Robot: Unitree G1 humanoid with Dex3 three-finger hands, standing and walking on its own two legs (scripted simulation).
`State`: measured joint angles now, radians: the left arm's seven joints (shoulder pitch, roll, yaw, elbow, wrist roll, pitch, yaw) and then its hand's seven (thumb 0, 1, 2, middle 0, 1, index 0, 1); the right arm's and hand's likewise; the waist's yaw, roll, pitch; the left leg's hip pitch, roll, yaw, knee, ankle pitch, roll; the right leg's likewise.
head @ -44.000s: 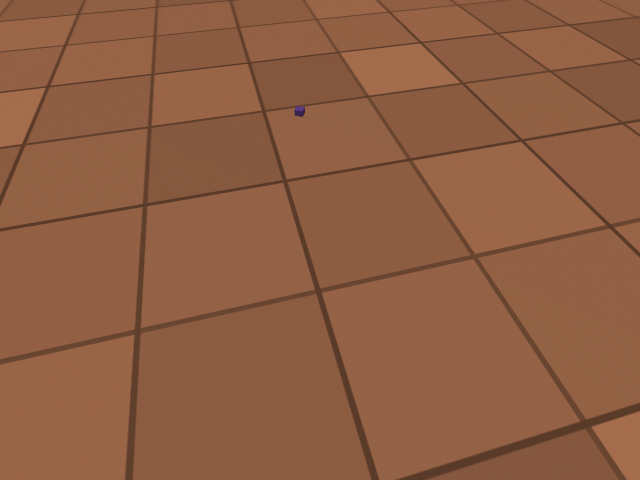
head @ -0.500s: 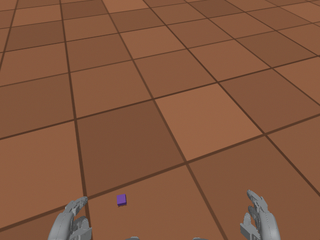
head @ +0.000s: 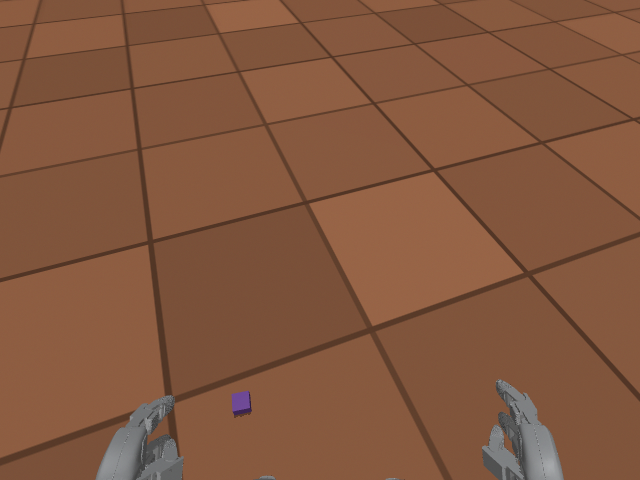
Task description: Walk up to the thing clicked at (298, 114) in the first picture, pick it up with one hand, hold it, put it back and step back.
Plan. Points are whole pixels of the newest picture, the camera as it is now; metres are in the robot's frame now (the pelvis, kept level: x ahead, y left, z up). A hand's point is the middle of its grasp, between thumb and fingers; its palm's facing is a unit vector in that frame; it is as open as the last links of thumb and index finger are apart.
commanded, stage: home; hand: left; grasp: from above
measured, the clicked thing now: (241, 402) +0.45 +0.23 -0.70
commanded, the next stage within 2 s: stand in 0.04 s
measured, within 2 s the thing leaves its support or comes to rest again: neither
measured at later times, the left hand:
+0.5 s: hand out of the picture +0.08 +0.25 -0.11, palm faces +0.03 -0.94 -0.34, open 7.4 cm
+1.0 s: hand out of the picture +0.03 +0.25 -0.10, palm faces +0.03 -0.94 -0.33, open 7.4 cm
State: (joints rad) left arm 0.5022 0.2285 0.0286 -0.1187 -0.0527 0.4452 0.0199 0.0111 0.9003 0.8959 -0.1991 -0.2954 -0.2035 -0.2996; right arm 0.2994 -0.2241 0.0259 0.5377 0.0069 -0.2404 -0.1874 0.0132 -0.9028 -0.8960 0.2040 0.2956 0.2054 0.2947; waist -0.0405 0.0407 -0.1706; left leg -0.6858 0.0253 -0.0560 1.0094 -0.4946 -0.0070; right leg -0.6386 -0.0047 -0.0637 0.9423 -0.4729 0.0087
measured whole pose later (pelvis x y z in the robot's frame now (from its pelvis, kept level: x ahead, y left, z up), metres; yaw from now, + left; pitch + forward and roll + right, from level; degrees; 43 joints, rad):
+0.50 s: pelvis -0.01 +0.01 +0.04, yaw +0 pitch -1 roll +0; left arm 0.24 0.29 0.05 0.81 0.05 0.05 0.03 0.01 0.90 0.90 -0.20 -0.30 -0.20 -0.30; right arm 0.20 -0.29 -0.04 0.92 -0.05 -0.02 -0.02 0.01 -0.90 -0.90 0.20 0.30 0.21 0.30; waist 0.02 -0.01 0.03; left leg -0.33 -0.02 -0.01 0.70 -0.35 0.02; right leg -0.32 -0.05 -0.02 0.70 -0.35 0.03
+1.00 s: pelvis -0.02 +0.01 +0.06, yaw +0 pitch -5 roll +0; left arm 0.19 0.28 0.03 1.11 0.03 0.01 0.03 0.01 0.90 0.90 -0.20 -0.30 -0.21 -0.30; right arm 0.16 -0.29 -0.03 1.10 -0.03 0.00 -0.02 0.01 -0.91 -0.90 0.20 0.30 0.20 0.29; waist 0.02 0.01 0.06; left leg -0.11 -0.02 -0.01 0.39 -0.19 0.01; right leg -0.10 -0.05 -0.03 0.39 -0.19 0.03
